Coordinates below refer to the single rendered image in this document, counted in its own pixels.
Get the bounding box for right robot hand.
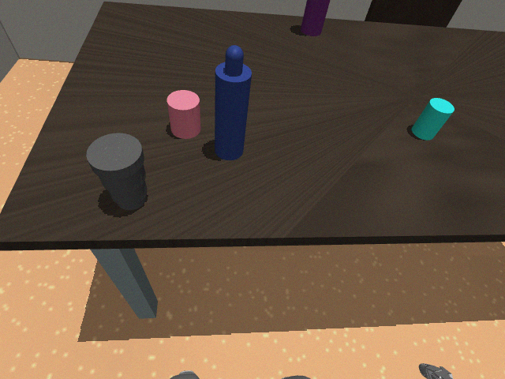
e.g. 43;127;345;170
419;363;453;379

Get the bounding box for table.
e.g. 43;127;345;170
0;2;505;319

